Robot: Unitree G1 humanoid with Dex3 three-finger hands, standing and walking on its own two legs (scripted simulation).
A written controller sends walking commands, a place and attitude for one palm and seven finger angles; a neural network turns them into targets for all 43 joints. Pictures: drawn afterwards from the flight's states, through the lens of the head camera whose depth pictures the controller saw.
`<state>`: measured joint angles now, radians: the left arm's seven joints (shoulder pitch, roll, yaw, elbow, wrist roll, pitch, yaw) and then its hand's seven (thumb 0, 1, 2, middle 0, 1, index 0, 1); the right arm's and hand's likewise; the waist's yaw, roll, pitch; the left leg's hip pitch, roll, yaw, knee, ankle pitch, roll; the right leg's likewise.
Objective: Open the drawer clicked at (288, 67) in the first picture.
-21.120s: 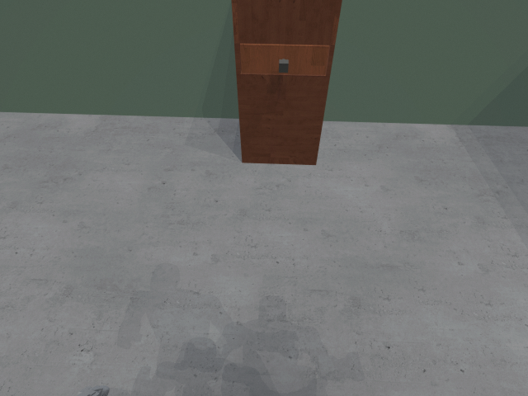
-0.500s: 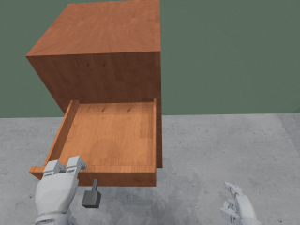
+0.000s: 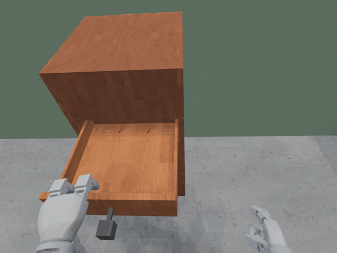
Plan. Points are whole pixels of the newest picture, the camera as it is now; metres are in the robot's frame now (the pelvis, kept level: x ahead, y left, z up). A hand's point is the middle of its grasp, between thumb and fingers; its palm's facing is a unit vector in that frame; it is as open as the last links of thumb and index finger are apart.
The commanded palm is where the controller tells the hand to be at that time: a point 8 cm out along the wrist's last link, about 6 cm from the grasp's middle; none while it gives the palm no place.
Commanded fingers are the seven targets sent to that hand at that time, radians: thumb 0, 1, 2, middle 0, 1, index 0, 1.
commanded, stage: lift the hand off the handle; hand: left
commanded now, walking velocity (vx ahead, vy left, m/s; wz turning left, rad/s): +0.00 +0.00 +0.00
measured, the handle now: (108, 222) +0.21 +0.22 -0.13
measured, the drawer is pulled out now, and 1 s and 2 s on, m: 0.30 0.30 0.30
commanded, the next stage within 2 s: draw the hand back to the body in 0.10 s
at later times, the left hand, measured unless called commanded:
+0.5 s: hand (69, 210) +0.18 +0.24 +0.06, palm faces +0.07 -0.08 -0.99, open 13.8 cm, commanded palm +0.14 +0.24 +0.11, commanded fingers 0.00 -0.50 0.30 -0.30 -1.20 -0.30 -1.20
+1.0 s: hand (63, 196) +0.18 +0.22 +0.13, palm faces +0.33 -0.83 -0.45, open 13.4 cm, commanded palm +0.13 +0.26 +0.15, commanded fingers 0.00 -0.12 0.47 -0.27 -0.95 -0.27 -0.95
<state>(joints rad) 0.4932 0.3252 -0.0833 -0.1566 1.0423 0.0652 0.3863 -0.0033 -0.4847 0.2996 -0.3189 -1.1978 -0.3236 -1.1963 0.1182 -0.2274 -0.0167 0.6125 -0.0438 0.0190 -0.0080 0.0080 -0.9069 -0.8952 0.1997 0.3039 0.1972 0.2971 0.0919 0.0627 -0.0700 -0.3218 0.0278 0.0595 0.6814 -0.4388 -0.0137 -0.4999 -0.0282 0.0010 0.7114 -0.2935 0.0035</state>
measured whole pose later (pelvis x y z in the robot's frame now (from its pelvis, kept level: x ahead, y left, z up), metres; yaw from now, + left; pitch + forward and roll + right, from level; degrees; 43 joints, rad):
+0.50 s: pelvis +0.00 +0.00 +0.01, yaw +0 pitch +2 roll +1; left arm 0.46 0.35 -0.05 -0.21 1.01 0.08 0.32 0.00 -0.48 0.30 -0.32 -1.20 -0.32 -1.20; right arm 0.11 -0.23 -0.01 0.64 -0.04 0.02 -0.02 0.01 -0.91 -0.90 0.20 0.30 0.20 0.30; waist 0.10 0.08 -0.04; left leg -0.24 0.02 0.06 0.59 -0.39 -0.01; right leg -0.41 -0.03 0.00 0.63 -0.25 0.00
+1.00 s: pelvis +0.00 +0.00 +0.02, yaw +2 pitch -5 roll +0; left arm 0.51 0.27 0.12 -0.38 0.09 -0.07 0.14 -0.01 -0.38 0.35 -0.31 -1.13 -0.31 -1.13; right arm 0.18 -0.19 0.04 0.60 -0.03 -0.18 -0.10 0.01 -0.91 -0.90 0.20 0.30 0.20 0.30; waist 0.07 0.06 0.05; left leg -0.02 0.03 0.02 0.45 -0.34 -0.02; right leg -0.17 -0.02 -0.04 0.46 -0.20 0.01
